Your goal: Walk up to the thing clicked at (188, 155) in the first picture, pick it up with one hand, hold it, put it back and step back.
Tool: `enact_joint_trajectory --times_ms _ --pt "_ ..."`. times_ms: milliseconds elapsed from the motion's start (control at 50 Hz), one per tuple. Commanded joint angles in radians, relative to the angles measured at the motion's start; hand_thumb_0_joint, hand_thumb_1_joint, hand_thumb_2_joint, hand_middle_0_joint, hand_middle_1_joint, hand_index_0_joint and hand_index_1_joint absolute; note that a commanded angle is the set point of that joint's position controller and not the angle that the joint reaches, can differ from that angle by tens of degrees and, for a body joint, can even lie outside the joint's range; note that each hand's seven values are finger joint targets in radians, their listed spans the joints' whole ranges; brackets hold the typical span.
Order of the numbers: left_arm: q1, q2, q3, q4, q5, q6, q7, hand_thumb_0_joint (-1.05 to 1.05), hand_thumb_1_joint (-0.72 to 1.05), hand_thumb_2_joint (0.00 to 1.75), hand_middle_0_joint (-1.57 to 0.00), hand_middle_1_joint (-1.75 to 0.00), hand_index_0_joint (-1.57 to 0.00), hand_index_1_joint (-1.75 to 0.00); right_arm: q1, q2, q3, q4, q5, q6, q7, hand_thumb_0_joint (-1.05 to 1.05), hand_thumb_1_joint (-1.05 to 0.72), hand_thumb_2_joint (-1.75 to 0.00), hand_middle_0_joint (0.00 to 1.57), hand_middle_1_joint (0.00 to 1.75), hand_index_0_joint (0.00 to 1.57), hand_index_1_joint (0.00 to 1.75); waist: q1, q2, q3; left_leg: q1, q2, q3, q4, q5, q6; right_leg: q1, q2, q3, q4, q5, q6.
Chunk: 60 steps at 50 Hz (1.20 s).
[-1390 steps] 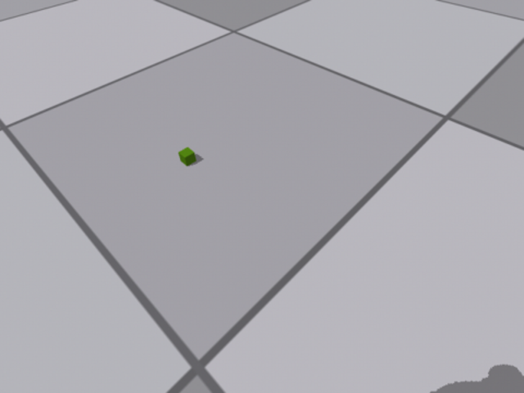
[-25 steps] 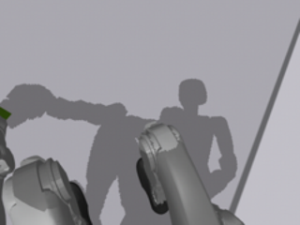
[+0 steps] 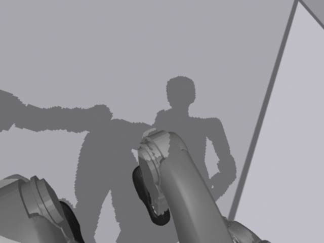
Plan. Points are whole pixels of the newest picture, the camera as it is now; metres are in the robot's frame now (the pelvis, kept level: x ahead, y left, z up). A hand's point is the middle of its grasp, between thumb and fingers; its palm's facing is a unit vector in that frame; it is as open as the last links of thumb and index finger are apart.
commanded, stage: rest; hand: left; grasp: from above
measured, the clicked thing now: out of the picture +0.43 +0.34 -0.27
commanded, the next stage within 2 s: open in 0.36 s
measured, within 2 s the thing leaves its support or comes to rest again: neither
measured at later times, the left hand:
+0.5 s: hand out of the picture +0.43 +0.33 -0.24, palm faces -0.27 -0.37 -0.89, open 9.2 cm
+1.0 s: hand out of the picture +0.44 +0.34 -0.24, palm faces -0.25 -0.36 -0.90, open 12.2 cm
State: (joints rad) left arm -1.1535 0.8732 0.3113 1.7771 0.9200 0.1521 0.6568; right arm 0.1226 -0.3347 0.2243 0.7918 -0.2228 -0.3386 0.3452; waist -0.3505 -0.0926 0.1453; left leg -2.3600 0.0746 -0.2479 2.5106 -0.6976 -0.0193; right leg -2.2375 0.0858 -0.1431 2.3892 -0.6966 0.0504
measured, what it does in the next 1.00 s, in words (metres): stands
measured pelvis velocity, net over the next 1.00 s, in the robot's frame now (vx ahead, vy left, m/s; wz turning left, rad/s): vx -0.01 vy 0.01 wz -0.04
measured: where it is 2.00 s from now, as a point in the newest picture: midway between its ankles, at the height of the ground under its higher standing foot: (117, 224)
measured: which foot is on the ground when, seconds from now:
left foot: down 0.00-1.00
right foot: down 0.00-1.00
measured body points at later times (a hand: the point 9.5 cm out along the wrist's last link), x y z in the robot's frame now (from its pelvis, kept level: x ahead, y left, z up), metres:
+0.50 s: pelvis -0.01 +0.00 +0.00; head +0.28 +0.11 +0.33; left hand +0.45 +0.34 -0.18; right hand +0.01 -0.24 -0.06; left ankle +0.07 +0.14 -0.27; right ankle +0.10 -0.12 -0.27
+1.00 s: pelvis -0.01 +0.01 +0.01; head +0.28 +0.12 +0.33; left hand +0.45 +0.35 -0.19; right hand +0.01 -0.23 -0.04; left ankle +0.07 +0.14 -0.27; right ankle +0.10 -0.12 -0.27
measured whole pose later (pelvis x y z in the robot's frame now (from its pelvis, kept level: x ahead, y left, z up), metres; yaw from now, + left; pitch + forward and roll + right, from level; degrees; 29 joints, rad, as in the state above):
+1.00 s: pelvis -0.01 +0.01 +0.01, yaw -2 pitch +27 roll -14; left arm -1.20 0.99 0.26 1.80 0.89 0.16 0.68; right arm 0.13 -0.36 0.31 0.74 -0.23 -0.39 0.36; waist -0.40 -0.14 0.22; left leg -2.33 0.07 -0.29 2.50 -0.69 -0.01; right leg -2.18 0.10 -0.18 2.34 -0.68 0.07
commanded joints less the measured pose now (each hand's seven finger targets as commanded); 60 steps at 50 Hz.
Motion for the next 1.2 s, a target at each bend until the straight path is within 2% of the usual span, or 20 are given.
enact_joint_trajectory --times_ms 0,40,100,120,180,240,260,280,440,480,500,520,540,560,580,600,780,1020,1060,1180 --pt "-0.292 0.256 -0.039 -0.117 0.017 0.001 0.062 0.00 0.68 0.62 -1.19 -0.38 -1.15 -0.42 0.220 -0.297 -0.061 0.008 0.001 -0.013 0.000 0.00 -0.91 -0.90 0.20 0.30 0.20 0.30 -0.031 0.503 -0.706 0.554 0.017 0.110 -0.224 0.265 0.020 0.370 0.029 -0.117 -0.225 0.313 -0.071" --pt "-0.317 0.257 -0.043 -0.104 0.014 0.001 0.067 0.00 0.66 0.62 -1.17 -0.38 -1.14 -0.41 0.228 -0.305 -0.055 0.013 -0.004 -0.020 0.005 0.00 -0.91 -0.90 0.20 0.30 0.20 0.30 -0.053 0.484 -0.677 0.530 0.018 0.108 -0.212 0.254 0.025 0.361 0.029 -0.118 -0.226 0.313 -0.066" --pt "-0.281 0.275 -0.036 -0.080 0.005 0.000 0.075 0.00 0.66 0.64 -1.17 -0.38 -1.14 -0.42 0.219 -0.310 -0.048 0.008 -0.004 -0.024 0.006 0.00 -0.91 -0.90 0.20 0.30 0.20 0.30 -0.041 0.490 -0.678 0.520 0.019 0.107 -0.222 0.250 0.024 0.388 0.036 -0.115 -0.241 0.313 -0.066" --pt "-0.308 0.275 -0.054 -0.088 0.008 -0.001 0.068 0.00 0.65 0.62 -1.17 -0.39 -1.13 -0.43 0.213 -0.310 -0.044 0.009 -0.006 -0.030 0.007 0.00 -0.91 -0.91 0.20 0.30 0.20 0.30 -0.056 0.489 -0.655 0.515 0.017 0.108 -0.212 0.232 0.026 0.368 0.032 -0.116 -0.234 0.298 -0.065" --pt "-0.295 0.289 -0.038 -0.083 0.000 -0.002 0.076 0.00 0.65 0.62 -1.15 -0.40 -1.12 -0.43 0.213 -0.317 -0.040 -0.001 -0.004 -0.032 0.008 0.00 -0.91 -0.90 0.20 0.30 0.20 0.30 -0.049 0.499 -0.671 0.531 0.021 0.101 -0.225 0.231 0.022 0.388 0.036 -0.123 -0.243 0.291 -0.068" --pt "-0.303 0.291 -0.053 -0.064 0.005 -0.003 0.072 0.00 0.63 0.59 -1.12 -0.42 -1.10 -0.44 0.213 -0.320 -0.032 0.003 -0.007 -0.038 0.009 0.00 -0.91 -0.90 0.20 0.30 0.20 0.30 -0.076 0.472 -0.621 0.498 0.016 0.095 -0.221 0.203 0.026 0.370 0.033 -0.127 -0.242 0.268 -0.065" --pt "-0.290 0.302 -0.040 -0.057 0.005 -0.002 0.076 0.00 0.63 0.62 -1.12 -0.41 -1.09 -0.44 0.223 -0.325 -0.033 0.007 -0.006 -0.038 0.010 0.00 -0.91 -0.90 0.20 0.30 0.20 0.30 -0.065 0.478 -0.636 0.515 0.020 0.090 -0.231 0.214 0.023 0.376 0.035 -0.131 -0.244 0.272 -0.066" --pt "-0.311 0.291 -0.061 -0.072 0.000 -0.005 0.072 0.00 0.63 0.59 -1.11 -0.43 -1.09 -0.45 0.200 -0.321 -0.028 -0.004 -0.007 -0.043 0.009 0.00 -0.91 -0.90 0.20 0.30 0.20 0.30 -0.073 0.479 -0.620 0.505 0.020 0.089 -0.224 0.204 0.023 0.362 0.035 -0.132 -0.239 0.267 -0.066" --pt "-0.279 0.343 -0.040 -0.006 0.001 -0.009 0.074 0.00 0.63 0.55 -1.10 -0.42 -1.09 -0.43 0.221 -0.346 -0.011 -0.006 -0.014 -0.051 0.008 0.00 -0.91 -0.90 0.20 0.30 0.20 0.30 -0.095 0.442 -0.591 0.473 0.020 0.087 -0.222 0.206 0.030 0.411 0.039 -0.129 -0.263 0.276 -0.058" --pt "-0.290 0.341 -0.055 -0.026 -0.003 -0.014 0.068 0.00 0.47 0.53 -0.94 -0.47 -0.93 -0.47 0.209 -0.342 -0.007 -0.011 -0.012 -0.056 0.007 0.00 -0.90 -0.90 0.20 0.30 0.20 0.30 -0.096 0.451 -0.576 0.476 0.019 0.084 -0.227 0.193 0.027 0.405 0.037 -0.129 -0.258 0.264 -0.060" --pt "-0.278 0.362 -0.031 -0.002 -0.005 -0.013 0.075 0.00 0.39 0.53 -0.86 -0.48 -0.85 -0.48 0.215 -0.352 -0.007 -0.012 -0.012 -0.055 0.005 0.00 -0.90 -0.90 0.20 0.30 0.20 0.30 -0.095 0.439 -0.586 0.479 0.023 0.079 -0.228 0.195 0.027 0.414 0.039 -0.135 -0.264 0.268 -0.058" --pt "-0.310 0.337 -0.067 -0.050 -0.003 -0.019 0.068 0.00 0.31 0.52 -0.78 -0.49 -0.77 -0.49 0.208 -0.342 -0.002 -0.024 -0.014 -0.057 0.007 0.00 -0.90 -0.90 0.20 0.30 0.20 0.30 -0.104 0.449 -0.576 0.473 0.020 0.082 -0.223 0.192 0.029 0.412 0.039 -0.128 -0.262 0.269 -0.058" --pt "-0.275 0.365 -0.034 0.005 -0.005 -0.014 0.075 0.00 0.23 0.50 -0.70 -0.50 -0.70 -0.49 0.216 -0.354 -0.006 -0.006 -0.010 -0.058 0.004 0.00 -0.90 -0.90 0.20 0.30 0.20 0.30 -0.090 0.447 -0.578 0.479 0.023 0.078 -0.237 0.190 0.025 0.417 0.038 -0.135 -0.263 0.262 -0.060" --pt "-0.319 0.346 -0.070 -0.063 0.004 -0.022 0.068 0.00 0.15 0.53 -0.65 -0.52 -0.65 -0.52 0.206 -0.340 0.002 -0.024 -0.012 -0.060 0.006 0.00 -0.89 -0.90 0.20 0.30 0.20 0.30 -0.098 0.460 -0.579 0.473 0.021 0.080 -0.223 0.194 0.028 0.407 0.041 -0.130 -0.262 0.270 -0.058" --pt "-0.274 0.368 -0.044 -0.007 -0.003 -0.015 0.070 0.00 0.07 0.53 -0.62 -0.53 -0.62 -0.53 0.207 -0.350 -0.002 -0.012 -0.011 -0.060 0.004 0.00 -0.90 -0.90 0.20 0.30 0.20 0.30 -0.096 0.439 -0.572 0.477 0.024 0.079 -0.226 0.190 0.027 0.418 0.038 -0.133 -0.262 0.266 -0.057" --pt "-0.293 0.364 -0.061 -0.041 0.009 -0.018 0.069 0.00 0.02 0.57 -0.60 -0.56 -0.60 -0.56 0.220 -0.351 -0.001 -0.022 -0.014 -0.058 0.005 0.00 -0.90 -0.90 0.20 0.30 0.20 0.30 -0.101 0.457 -0.582 0.483 0.020 0.083 -0.227 0.196 0.029 0.427 0.042 -0.128 -0.271 0.273 -0.057" --pt "-0.304 0.362 -0.063 -0.071 -0.011 -0.004 0.073 0.00 -0.18 0.72 -0.43 -0.70 -0.42 -0.71 0.202 -0.353 -0.003 -0.022 -0.006 -0.061 0.007 0.00 -0.89 -0.90 0.20 0.30 0.20 0.30 -0.095 0.491 -0.574 0.508 0.028 0.073 -0.245 0.180 0.018 0.407 0.039 -0.138 -0.270 0.259 -0.061" --pt "-0.265 0.332 -0.075 -0.069 -0.024 0.026 0.055 0.00 -0.42 0.90 -0.22 -0.88 -0.21 -0.89 0.234 -0.349 -0.005 -0.023 0.005 -0.051 0.012 0.00 -0.89 -0.90 0.20 0.30 0.20 0.30 -0.093 0.502 -0.576 0.527 0.032 0.058 -0.260 0.234 0.011 0.412 0.038 -0.150 -0.258 0.304 -0.066" --pt "-0.321 0.314 -0.093 -0.118 -0.027 0.023 0.048 0.00 -0.46 0.93 -0.18 -0.91 -0.17 -0.92 0.238 -0.346 -0.002 -0.028 0.004 -0.052 0.014 0.00 -0.89 -0.90 0.20 0.30 0.20 0.30 -0.108 0.528 -0.575 0.552 0.033 0.056 -0.261 0.245 0.009 0.392 0.037 -0.150 -0.253 0.311 -0.067" --pt "-0.274 0.306 -0.101 -0.060 -0.025 0.019 0.035 0.00 -0.52 1.00 -0.13 -0.97 -0.12 -0.98 0.247 -0.348 0.003 -0.027 0.002 -0.054 0.010 0.00 -0.89 -0.90 0.20 0.30 0.20 0.30 -0.113 0.490 -0.554 0.519 0.028 0.064 -0.262 0.218 0.013 0.406 0.039 -0.150 -0.268 0.291 -0.066"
